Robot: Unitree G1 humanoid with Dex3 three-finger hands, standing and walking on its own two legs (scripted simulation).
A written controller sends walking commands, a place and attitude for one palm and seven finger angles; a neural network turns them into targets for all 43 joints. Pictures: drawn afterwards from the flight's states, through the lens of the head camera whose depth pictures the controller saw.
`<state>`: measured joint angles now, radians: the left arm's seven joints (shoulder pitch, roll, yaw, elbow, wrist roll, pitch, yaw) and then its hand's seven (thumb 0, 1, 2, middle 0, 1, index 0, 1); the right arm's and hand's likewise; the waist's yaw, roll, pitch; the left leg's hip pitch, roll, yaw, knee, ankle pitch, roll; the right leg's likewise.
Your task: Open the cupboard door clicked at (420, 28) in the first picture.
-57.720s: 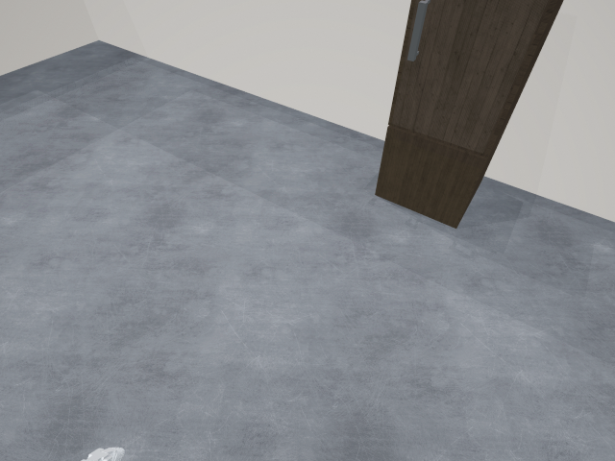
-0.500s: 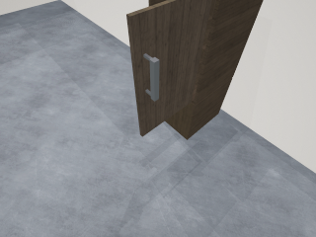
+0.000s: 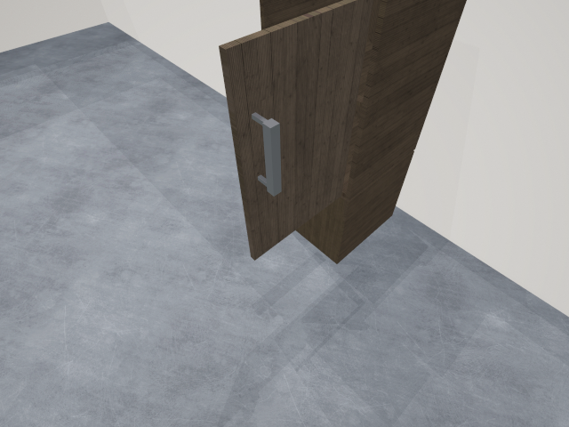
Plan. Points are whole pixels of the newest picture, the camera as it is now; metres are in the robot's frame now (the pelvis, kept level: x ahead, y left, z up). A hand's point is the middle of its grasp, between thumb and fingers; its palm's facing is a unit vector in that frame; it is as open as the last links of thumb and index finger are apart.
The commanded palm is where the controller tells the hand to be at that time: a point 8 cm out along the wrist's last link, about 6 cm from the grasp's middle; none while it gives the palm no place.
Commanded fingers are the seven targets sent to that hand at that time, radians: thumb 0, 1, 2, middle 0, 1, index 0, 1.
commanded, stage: let the arm hang, fingers relaxed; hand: left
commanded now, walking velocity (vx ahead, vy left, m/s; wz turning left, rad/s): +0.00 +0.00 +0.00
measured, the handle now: (266, 155) +0.61 +0.07 +0.02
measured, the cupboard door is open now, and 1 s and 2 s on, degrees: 90 90 90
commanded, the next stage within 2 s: look to check the result in 0.08 s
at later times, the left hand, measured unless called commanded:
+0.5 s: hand out of the picture +0.04 +0.18 -0.17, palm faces +0.02 -0.97 -0.25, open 7.4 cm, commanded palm none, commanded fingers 0.00 0.90 0.90 -0.20 -0.30 -0.20 -0.30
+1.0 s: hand out of the picture +0.07 +0.18 -0.16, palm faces +0.02 -0.96 -0.27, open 7.4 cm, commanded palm none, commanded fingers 0.00 0.90 0.90 -0.20 -0.30 -0.20 -0.30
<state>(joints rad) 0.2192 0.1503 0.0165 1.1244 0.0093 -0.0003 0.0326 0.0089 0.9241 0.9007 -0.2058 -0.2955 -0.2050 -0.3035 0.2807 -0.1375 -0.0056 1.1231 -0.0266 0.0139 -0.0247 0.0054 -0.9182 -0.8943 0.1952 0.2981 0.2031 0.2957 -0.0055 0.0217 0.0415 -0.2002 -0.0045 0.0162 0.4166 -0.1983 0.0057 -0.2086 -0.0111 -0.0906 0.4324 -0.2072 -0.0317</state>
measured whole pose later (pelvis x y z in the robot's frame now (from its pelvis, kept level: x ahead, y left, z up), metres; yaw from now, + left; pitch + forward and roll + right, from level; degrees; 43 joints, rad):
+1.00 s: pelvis +0.03 -0.02 +0.00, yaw +0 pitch -1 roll +0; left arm 0.17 0.21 0.01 1.14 0.00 -0.02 0.02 0.00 0.90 0.90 -0.21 -0.30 -0.21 -0.30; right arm 0.20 -0.22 0.00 1.14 -0.02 0.01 -0.03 0.00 -0.91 -0.89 0.20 0.30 0.20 0.30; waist 0.00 0.03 0.06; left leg -0.11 0.02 0.01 0.34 -0.21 -0.02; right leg -0.11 0.02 -0.10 0.35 -0.22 -0.06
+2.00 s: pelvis +0.04 -0.01 +0.01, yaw +0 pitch -1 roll +0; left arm 0.17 0.21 0.01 1.14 0.00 -0.02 0.02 0.00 0.90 0.90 -0.21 -0.30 -0.20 -0.30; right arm 0.19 -0.21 0.00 1.14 -0.02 0.01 -0.03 0.00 -0.91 -0.89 0.20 0.30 0.20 0.30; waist 0.00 0.02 0.06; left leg -0.10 0.01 0.01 0.32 -0.21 -0.01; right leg -0.11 0.01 -0.09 0.34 -0.21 -0.04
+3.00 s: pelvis +0.02 -0.04 +0.00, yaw -18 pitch +2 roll +2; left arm 0.24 0.19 0.07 0.96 0.02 0.03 0.02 0.00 0.90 0.90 -0.21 -0.30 -0.21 -0.30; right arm 0.08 -0.23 -0.06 0.94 -0.01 0.06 -0.03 0.01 -0.91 -0.89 0.20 0.30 0.20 0.30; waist 0.03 0.01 0.12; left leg -0.46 0.03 -0.01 1.03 -0.42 -0.06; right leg -0.26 0.08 0.10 0.50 -0.25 -0.08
